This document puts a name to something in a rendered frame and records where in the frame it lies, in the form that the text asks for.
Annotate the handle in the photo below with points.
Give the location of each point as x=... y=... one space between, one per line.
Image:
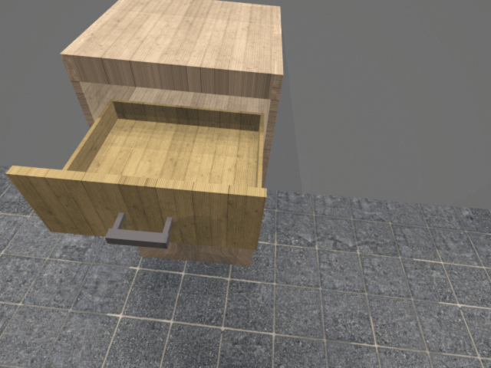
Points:
x=119 y=236

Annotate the cabinet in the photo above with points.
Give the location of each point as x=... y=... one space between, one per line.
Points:
x=196 y=53

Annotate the drawer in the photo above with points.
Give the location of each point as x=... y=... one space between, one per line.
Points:
x=200 y=166

